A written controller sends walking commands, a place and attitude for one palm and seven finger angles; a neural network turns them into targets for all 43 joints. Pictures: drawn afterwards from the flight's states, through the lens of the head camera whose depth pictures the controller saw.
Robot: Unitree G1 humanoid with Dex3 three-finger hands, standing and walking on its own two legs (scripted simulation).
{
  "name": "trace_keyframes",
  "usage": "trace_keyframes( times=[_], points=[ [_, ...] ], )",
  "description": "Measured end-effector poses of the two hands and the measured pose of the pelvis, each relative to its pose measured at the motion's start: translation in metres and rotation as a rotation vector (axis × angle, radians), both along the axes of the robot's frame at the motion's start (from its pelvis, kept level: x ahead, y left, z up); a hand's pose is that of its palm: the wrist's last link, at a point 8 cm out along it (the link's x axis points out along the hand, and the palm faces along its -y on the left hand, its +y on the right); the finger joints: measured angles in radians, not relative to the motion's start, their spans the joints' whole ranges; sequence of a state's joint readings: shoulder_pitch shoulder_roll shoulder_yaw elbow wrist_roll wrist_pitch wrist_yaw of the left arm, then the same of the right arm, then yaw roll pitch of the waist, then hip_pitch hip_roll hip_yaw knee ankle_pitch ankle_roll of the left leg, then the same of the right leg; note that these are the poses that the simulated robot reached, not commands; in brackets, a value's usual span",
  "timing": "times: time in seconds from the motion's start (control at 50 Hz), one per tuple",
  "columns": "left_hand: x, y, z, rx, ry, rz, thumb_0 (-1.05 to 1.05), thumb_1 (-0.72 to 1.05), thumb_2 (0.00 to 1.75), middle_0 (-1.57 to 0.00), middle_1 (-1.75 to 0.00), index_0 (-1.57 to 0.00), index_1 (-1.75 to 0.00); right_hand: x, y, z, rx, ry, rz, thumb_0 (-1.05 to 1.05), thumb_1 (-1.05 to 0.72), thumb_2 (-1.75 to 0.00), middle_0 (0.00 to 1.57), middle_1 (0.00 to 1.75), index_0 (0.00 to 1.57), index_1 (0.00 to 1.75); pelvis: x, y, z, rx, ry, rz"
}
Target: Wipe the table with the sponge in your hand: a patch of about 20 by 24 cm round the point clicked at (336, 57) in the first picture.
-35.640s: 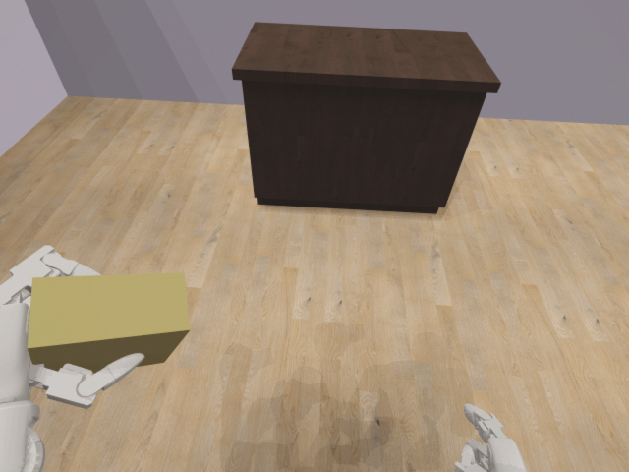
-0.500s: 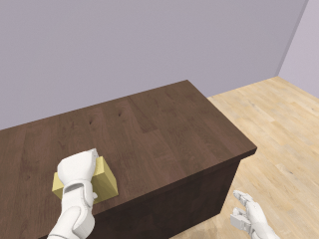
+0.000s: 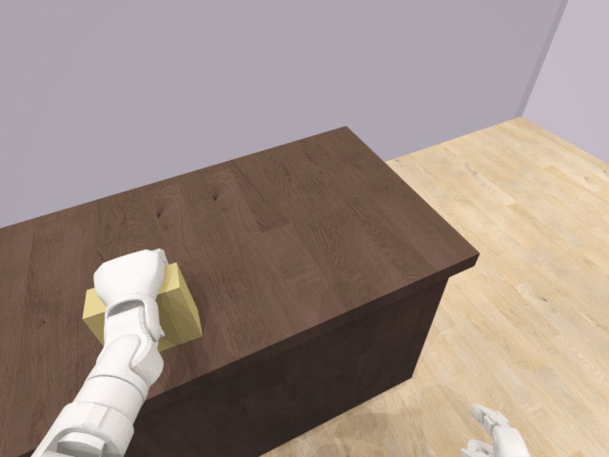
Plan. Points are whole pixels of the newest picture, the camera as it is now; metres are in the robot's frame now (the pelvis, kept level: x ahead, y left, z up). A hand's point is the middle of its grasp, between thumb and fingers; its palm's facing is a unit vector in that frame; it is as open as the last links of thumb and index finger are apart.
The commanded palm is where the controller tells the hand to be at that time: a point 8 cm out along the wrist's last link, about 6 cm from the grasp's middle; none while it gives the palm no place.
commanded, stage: wipe forward along the middle lane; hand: left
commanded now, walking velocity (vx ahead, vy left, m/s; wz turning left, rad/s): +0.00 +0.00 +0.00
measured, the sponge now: (152, 322) +0.31 +0.28 -0.02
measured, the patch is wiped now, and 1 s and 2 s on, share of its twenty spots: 1.00 1.00 1.00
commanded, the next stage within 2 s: slide back across to the first lane in 1.06 s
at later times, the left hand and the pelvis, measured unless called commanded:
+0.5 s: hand (137, 271) +0.37 +0.31 +0.03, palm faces -0.12 -0.01 -0.99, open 9.9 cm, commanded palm +0.36 +0.31 +0.06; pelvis -0.02 +0.00 -0.01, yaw -1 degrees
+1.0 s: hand (131, 248) +0.42 +0.34 +0.03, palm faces -0.13 +0.00 -0.99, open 9.9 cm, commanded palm +0.41 +0.33 +0.06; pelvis -0.01 +0.02 -0.01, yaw -1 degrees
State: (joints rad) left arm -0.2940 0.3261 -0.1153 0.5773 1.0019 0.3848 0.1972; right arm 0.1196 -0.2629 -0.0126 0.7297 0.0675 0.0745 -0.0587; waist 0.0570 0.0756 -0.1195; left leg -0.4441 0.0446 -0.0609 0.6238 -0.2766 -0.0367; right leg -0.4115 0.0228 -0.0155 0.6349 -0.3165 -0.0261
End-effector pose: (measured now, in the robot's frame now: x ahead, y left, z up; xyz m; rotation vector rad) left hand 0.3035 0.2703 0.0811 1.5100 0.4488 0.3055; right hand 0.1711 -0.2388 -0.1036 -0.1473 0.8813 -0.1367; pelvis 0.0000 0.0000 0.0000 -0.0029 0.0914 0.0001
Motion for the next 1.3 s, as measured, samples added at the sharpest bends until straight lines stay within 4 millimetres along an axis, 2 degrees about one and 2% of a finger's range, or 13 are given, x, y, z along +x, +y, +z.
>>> trace_keyframes(
  times=[0.36, 0.54, 0.68, 1.0, 1.2, 1.3],
  points=[
    [0.036, 0.022, 0.001, 0.033, 0.03, -0.004, 0.01, -0.53, 1.07, -0.77, -1.34, -0.8, -1.32, -0.074, -0.022, -0.024, -0.028, 0.146, -0.084, 0.01, -0.91, -0.9, 0.2, 0.3, 0.2, 0.3, -0.017, -0.005, -0.008, -0.008, 0.069, -0.003],
    [0.058, 0.036, 0.002, 0.04, 0.039, 0.002, 0.02, -0.53, 1.08, -0.77, -1.34, -0.8, -1.33, -0.1, -0.025, -0.029, -0.041, 0.217, -0.114, 0.01, -0.91, -0.9, 0.2, 0.3, 0.2, 0.3, -0.015, -0.002, -0.01, -0.016, 0.109, -0.008],
    [0.071, 0.044, 0.001, 0.041, 0.043, 0.007, 0.02, -0.54, 1.08, -0.78, -1.34, -0.81, -1.33, -0.105, -0.021, -0.03, -0.044, 0.244, -0.127, 0.01, -0.91, -0.9, 0.2, 0.3, 0.2, 0.3, -0.011, 0.004, -0.011, -0.021, 0.131, -0.014],
    [0.1, 0.064, 0.001, 0.044, 0.051, 0.005, 0.02, -0.55, 1.1, -0.78, -1.33, -0.81, -1.33, -0.098, 0.0, -0.026, -0.056, 0.249, -0.12, 0.01, -0.91, -0.9, 0.2, 0.3, 0.2, 0.3, -0.006, 0.023, -0.013, -0.033, 0.17, -0.013],
    [0.119, 0.075, 0.001, 0.048, 0.052, 0.01, 0.02, -0.56, 1.1, -0.79, -1.33, -0.81, -1.33, -0.113, 0.011, -0.028, -0.059, 0.3, -0.137, 0.01, -0.91, -0.9, 0.2, 0.3, 0.2, 0.3, -0.003, 0.034, -0.015, -0.04, 0.198, -0.02],
    [0.119, 0.08, 0.001, 0.03, 0.039, 0.012, 0.01, -0.56, 1.1, -0.78, -1.34, -0.81, -1.34, -0.122, 0.015, -0.028, -0.049, 0.326, -0.157, 0.01, -0.91, -0.9, 0.2, 0.3, 0.2, 0.3, 0.001, 0.038, -0.014, -0.04, 0.196, -0.029]
  ],
)
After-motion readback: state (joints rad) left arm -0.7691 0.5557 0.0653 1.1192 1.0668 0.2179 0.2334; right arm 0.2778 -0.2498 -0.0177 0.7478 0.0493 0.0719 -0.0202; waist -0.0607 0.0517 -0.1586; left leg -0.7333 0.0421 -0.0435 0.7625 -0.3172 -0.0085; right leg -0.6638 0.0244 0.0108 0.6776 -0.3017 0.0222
